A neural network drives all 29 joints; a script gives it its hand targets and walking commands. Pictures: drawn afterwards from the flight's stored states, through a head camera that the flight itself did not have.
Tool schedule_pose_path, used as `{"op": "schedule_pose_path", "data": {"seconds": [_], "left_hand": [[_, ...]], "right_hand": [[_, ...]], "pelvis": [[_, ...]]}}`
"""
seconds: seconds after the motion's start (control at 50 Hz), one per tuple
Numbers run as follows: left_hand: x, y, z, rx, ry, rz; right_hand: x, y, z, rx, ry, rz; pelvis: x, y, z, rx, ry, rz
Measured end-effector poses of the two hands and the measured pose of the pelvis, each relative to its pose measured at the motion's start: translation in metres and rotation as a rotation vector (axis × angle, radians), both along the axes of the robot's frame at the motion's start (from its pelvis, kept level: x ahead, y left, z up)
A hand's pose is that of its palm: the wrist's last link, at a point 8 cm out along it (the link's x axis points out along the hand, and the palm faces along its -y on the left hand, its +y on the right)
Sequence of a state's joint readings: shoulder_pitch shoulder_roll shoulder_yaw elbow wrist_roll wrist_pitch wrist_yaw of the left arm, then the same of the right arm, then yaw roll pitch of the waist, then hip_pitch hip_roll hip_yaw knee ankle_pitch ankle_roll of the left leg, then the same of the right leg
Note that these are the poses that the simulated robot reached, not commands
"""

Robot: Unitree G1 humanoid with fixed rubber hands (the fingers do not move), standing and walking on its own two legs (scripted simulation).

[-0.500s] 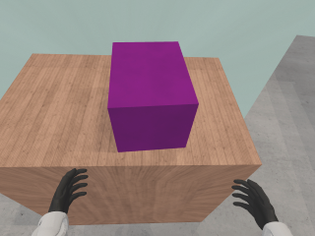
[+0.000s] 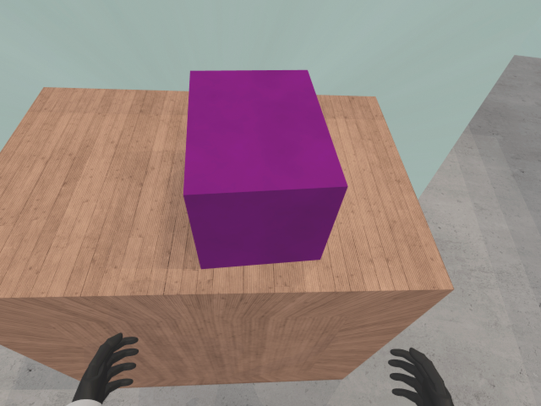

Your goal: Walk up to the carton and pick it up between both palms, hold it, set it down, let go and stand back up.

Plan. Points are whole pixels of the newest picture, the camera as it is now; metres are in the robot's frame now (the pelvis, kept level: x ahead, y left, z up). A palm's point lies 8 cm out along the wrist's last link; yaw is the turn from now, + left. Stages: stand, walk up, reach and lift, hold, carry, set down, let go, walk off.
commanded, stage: set down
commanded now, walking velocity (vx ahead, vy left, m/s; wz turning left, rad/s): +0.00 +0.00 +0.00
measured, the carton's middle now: (256, 166) +0.47 +0.04 +0.08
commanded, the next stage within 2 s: let go in 0.56 s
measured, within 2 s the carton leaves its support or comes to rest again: neither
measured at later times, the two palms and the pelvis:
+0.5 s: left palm (103, 398) +0.16 +0.24 -0.08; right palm (430, 401) +0.16 -0.23 -0.08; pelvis +0.01 +0.00 +0.00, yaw +0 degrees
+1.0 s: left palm (108, 398) +0.16 +0.23 -0.08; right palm (430, 405) +0.16 -0.24 -0.08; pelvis +0.01 +0.01 +0.00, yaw +0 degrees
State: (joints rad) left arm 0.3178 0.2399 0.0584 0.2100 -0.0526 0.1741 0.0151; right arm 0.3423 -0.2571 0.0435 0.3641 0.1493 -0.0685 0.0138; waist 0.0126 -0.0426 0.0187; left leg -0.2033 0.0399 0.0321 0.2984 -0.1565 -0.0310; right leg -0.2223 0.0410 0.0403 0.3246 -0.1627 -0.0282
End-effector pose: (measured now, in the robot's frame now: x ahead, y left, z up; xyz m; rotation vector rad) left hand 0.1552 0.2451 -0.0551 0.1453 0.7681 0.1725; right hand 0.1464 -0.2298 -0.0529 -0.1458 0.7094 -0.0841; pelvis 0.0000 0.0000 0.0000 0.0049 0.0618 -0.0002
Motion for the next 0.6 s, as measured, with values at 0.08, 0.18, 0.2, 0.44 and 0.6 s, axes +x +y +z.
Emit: {"op": "schedule_pose_path", "data": {"seconds": [0.08,0.18,0.2,0.44,0.6], "left_hand": [[-0.004,0.003,-0.010,0.004,0.044,-0.007],[-0.003,0.004,-0.015,0.004,0.059,-0.016],[-0.002,0.004,-0.015,0.008,0.054,-0.023],[-0.002,-0.004,-0.024,0.003,0.079,-0.056],[0.000,-0.008,-0.025,0.003,0.073,-0.073]], "right_hand": [[-0.006,0.002,-0.011,-0.006,0.031,-0.016],[-0.008,0.001,-0.016,-0.014,0.034,-0.021],[-0.007,0.001,-0.016,-0.015,0.028,-0.021],[0.010,-0.005,-0.024,-0.021,0.017,-0.020],[0.014,-0.004,-0.026,-0.023,0.018,-0.013]], "pelvis": [[0.004,0.001,0.000,-0.001,0.005,-0.002],[0.009,0.003,0.000,-0.002,0.009,-0.002],[0.010,0.003,0.000,-0.003,0.009,-0.002],[0.015,0.004,0.000,-0.003,0.014,-0.003],[0.014,0.004,-0.001,-0.005,0.012,-0.003]]}}
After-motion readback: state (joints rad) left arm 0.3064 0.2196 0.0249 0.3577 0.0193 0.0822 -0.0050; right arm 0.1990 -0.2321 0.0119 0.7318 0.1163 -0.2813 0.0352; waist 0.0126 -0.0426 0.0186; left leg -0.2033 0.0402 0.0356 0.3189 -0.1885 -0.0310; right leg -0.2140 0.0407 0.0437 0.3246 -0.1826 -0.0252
